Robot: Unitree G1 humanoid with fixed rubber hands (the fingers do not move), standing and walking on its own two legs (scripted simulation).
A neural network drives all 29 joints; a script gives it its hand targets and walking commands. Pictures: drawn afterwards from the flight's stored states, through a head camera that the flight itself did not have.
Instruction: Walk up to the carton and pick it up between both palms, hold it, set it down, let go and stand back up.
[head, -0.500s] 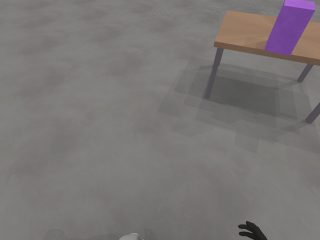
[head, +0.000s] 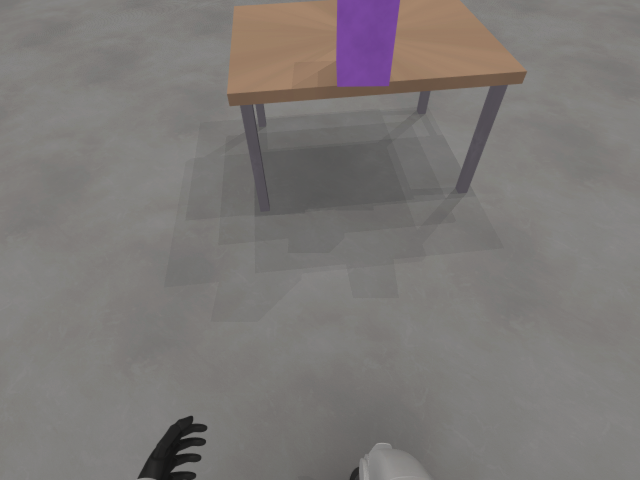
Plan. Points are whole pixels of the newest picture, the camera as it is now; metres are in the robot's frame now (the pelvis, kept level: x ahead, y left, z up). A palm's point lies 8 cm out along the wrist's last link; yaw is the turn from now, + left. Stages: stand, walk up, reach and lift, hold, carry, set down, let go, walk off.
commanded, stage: walk up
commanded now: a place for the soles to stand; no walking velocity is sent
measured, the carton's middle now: (364, 27) +1.33 -0.16 -0.02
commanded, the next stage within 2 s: none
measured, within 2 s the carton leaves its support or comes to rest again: neither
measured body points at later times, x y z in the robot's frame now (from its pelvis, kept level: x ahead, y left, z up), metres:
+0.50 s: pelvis +0.25 +0.04 +0.01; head +0.25 +0.05 +0.46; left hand +0.28 +0.29 -0.13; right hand +0.34 -0.21 -0.09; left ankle +0.32 +0.15 -0.70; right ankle +0.16 -0.07 -0.62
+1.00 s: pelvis +0.47 -0.06 +0.02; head +0.48 -0.08 +0.47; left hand +0.59 +0.16 -0.09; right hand +0.47 -0.31 -0.12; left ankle +0.46 +0.09 -0.62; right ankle +0.51 -0.16 -0.70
